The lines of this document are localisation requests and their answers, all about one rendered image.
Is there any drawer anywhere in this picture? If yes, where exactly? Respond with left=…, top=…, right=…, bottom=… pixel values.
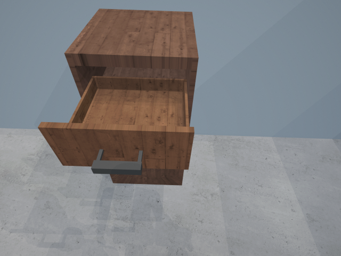
left=38, top=76, right=194, bottom=170

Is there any handle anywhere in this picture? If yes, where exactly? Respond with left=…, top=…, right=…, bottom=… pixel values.
left=91, top=149, right=143, bottom=175

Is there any cabinet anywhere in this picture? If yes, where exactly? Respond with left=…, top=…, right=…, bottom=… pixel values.
left=64, top=9, right=199, bottom=186

